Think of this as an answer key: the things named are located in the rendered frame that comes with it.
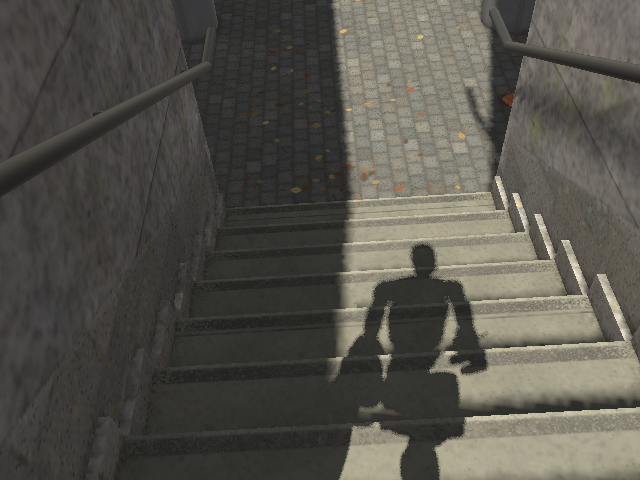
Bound stairs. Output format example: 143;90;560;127
116;192;640;480

